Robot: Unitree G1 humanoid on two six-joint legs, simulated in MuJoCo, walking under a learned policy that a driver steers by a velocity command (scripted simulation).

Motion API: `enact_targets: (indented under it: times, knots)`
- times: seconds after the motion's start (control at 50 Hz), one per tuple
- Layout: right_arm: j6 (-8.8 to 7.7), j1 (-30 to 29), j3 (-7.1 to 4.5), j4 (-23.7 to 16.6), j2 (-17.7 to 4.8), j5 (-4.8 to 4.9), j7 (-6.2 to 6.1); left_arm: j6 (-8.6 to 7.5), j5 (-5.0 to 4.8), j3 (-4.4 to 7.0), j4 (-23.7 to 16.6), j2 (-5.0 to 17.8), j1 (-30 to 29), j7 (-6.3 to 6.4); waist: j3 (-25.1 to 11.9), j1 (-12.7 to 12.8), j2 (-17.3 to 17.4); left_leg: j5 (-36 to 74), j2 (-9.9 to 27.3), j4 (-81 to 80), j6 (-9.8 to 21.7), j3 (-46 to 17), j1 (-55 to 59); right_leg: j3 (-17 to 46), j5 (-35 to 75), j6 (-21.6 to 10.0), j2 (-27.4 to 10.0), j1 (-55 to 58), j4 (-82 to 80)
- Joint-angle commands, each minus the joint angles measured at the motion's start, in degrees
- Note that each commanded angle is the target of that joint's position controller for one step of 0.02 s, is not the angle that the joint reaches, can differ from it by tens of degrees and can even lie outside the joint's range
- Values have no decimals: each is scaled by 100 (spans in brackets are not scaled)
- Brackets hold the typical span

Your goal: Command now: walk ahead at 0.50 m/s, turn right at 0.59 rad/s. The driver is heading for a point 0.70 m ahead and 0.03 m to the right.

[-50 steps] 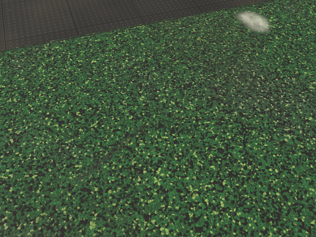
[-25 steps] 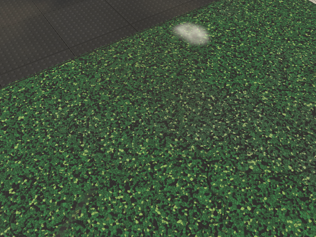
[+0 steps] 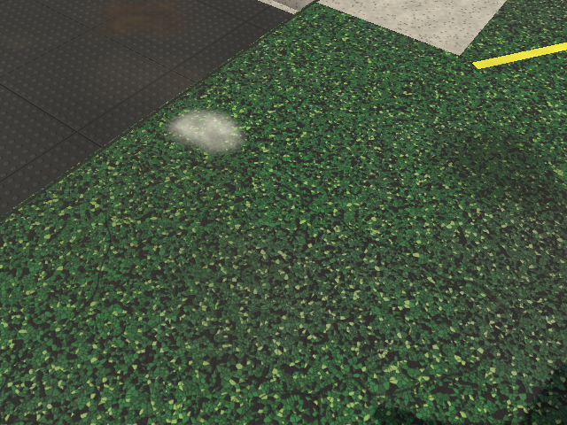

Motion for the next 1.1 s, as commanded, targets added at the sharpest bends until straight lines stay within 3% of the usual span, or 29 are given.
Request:
enact_targets:
  times: [0.02, 0.16, 0.24, 0.28, 0.3, 0.32, 0.34, 0.36, 0.38, 0.4, 0.42, 0.44, 0.46, 0.5, 0.56, 0.62, 0.68, 0.78, 0.84, 0.86, 0.88, 0.9, 0.92, 0.94, 0.96, 0.98, 1.0, 1.04, 1.1]
  knots:
    - [-99, 7, -215, -168, -787, 21, -31, -24, 13, 77, -574, 222, -261, -28, 34, -34, 889, 723, 1599, -1384, 906, -1281, 823, 220, 366, 91, -414, -1109, -295]
    - [21, 121, -283, 139, -1090, 57, -77, -112, 31, -33, -792, 1, -1208, -216, 255, -312, 659, 1616, 1501, -1447, 745, 37, 1137, -256, 1934, 45, -345, -887, -2323]
    - [138, 317, -347, 318, -1290, 170, -74, -116, 9, -10, -998, 72, -1599, -342, 385, -325, 688, 2481, 1686, -1157, 599, 397, 1678, -586, 1539, -238, -175, -654, -2980]
    - [201, 271, -410, 320, -1478, 229, -110, -80, 51, 99, -999, 279, -1322, -352, 99, -46, 883, 4434, 1692, -415, 486, 622, 1897, -895, 952, -492, 182, -8, -3071]
    - [243, 232, -436, 311, -1554, 253, -132, -54, 58, 204, -893, 461, -810, -336, -207, 280, 920, 5220, 1642, 363, 419, 731, 1868, -1019, 781, -656, 411, 669, -3163]
    - [261, 152, -408, 282, -1488, 269, -152, -25, 42, 374, -645, 731, 134, -274, -684, 809, 775, 5117, 1462, 1544, 255, 879, 1350, -1005, 1178, -884, 618, 2035, -3532]
    - [227, 283, -283, 187, -1167, 99, -158, 46, 10, 537, -439, 1157, 995, -145, -1187, 1110, 88, 2897, 1200, 3318, 17, 856, -139, 165, 1223, -1210, -58, 3807, -3593]
    - [75, 873, -10, -137, -399, -71, -45, -44, -4, 539, -552, 1695, 626, -134, -1823, 290, -1316, -2238, 19, 5213, -249, 143, -2539, 3588, 107, -2324, -1547, 5435, -4267]
    - [-101, 309, -105, -53, -974, 158, 49, -122, 28, 365, -613, 1020, 816, -158, -2240, 825, -526, -2078, 191, 5631, -157, -866, -3015, 4124, -531, -2257, -1771, 5433, -4969]
    - [-165, -135, -157, -173, -1148, 365, 84, -197, 93, 271, -508, 781, 608, -175, -1323, 815, -315, -1529, 437, 5475, -46, -759, -3288, 3209, -26, -1959, -1655, 4707, -5051]
    - [-181, -241, -119, -157, -1047, 313, 44, -240, 87, 216, -493, 649, 236, -173, -844, 566, 155, -1035, 722, 5017, -16, -712, -3058, 2463, 670, -1743, -1431, 3837, -5042]
    - [-146, -240, -134, -68, -1027, 194, 16, -265, 124, 147, -495, 456, -104, -168, -541, 363, 190, -769, 902, 4628, -58, -688, -2726, 1862, 1420, -1604, -1226, 3144, -5104]
    - [-67, -32, -151, 18, -1026, 184, 27, -306, 199, 93, -508, 336, -262, -159, -478, 173, 39, -567, 1025, 4489, -85, -748, -2317, 1495, 1865, -1551, -1097, 2678, -5252]
    - [95, 224, -128, 166, -843, 181, 29, -408, 199, 95, -381, 350, -306, -151, -407, 28, 23, -344, 1058, 4236, -196, -698, -2043, 1015, 2315, -1554, -1036, 2261, -5550]
    - [221, -123, -89, 94, -667, 160, -7, -510, 232, 127, -131, 465, -169, -105, -50, 94, 109, 398, 1027, 3591, -339, -768, -2475, 317, 2687, -1434, -958, 2148, -5828]
    - [177, -494, -74, 15, -582, 179, 46, -523, 251, 108, 1, 455, -143, -49, 97, 249, 79, 1548, 824, 2472, -314, -778, -2460, -356, 2560, -1137, -741, 2246, -5939]
    - [134, -992, -10, -144, -429, 186, 138, -522, 219, 125, 174, 545, 15, -11, 284, 483, 98, 2165, 670, 1568, -223, -549, -2326, -650, 2389, -991, -835, 2473, -6084]
    - [115, -1444, 10, -493, -413, 170, 344, -322, 132, 187, 474, 640, 295, 49, 406, 594, 121, 1331, 477, 957, 83, -306, -2826, -858, 3501, -897, -1248, 3786, -5523]
    - [171, -858, -145, -526, -718, 148, 386, -169, 119, 246, 429, 877, 113, 173, -182, 149, -247, 335, -52, 1035, 421, 202, -1811, -1094, 6335, -663, -1240, 4039, -4216]
    - [174, -95, -281, -367, -959, 117, 343, -117, 124, 220, 416, 854, 36, 217, -565, -290, -166, 542, -275, 766, 587, 216, -725, -1198, 6639, -506, -1065, 3679, -3118]
    - [181, 709, -415, -245, -1311, 82, 251, -151, 152, 153, 339, 763, 40, 255, -1103, -710, 245, 1656, 174, 549, 877, -576, 978, -1224, 5337, -256, -813, 2522, -1574]
    - [161, 813, -495, -260, -1894, 28, 191, -305, 343, -126, 148, -58, 913, 111, -1974, -74, 1785, 2925, 1999, 731, 2160, -3528, 3511, -1011, -495, 227, 392, -185, 890]
    - [179, 1076, -365, -299, -1336, 67, 155, -465, 218, -74, 389, 418, 704, 4, -2970, -531, 1072, 3378, 2329, 203, 2422, -4495, 3925, 202, -1803, 223, 586, -517, 1662]
    - [193, 726, -286, -335, -1155, 30, 139, -517, -50, 8, 206, 673, 100, -44, -2194, -582, 830, 3920, 2118, 180, 2082, -3372, 3390, 358, -1478, 142, 197, -861, 1567]
    - [197, 325, -244, -366, -978, 90, 119, -539, -28, -41, 85, 584, -254, -13, -1443, -414, 434, 4104, 1865, 142, 1793, -2662, 2524, 195, -1138, 105, -85, -953, 1041]
    - [214, -6, -180, -384, -801, 118, 101, -505, 87, -20, 109, 573, -433, 37, -878, -232, 210, 4118, 1665, -66, 1621, -2233, 1650, 52, -966, 139, -222, -837, 588]
    - [214, -154, -131, -399, -705, 57, 82, -418, 127, 16, 108, 597, -347, 63, -701, -4, 336, 4187, 1518, -284, 1548, -1956, 913, 51, -785, 156, -335, -323, 315]
    - [195, -444, -136, -394, -748, -5, 94, -239, 132, -19, 239, 368, 85, 115, -600, 302, 543, 4411, 1306, -586, 1545, -1488, 83, -56, -523, 303, -310, 307, -233]
    - [195, -657, -161, -284, -841, -7, 52, -144, 195, -86, 314, 154, 166, 191, -718, 390, 738, 4677, 1059, -628, 1396, -893, -171, -173, 226, 446, -252, 646, -1440]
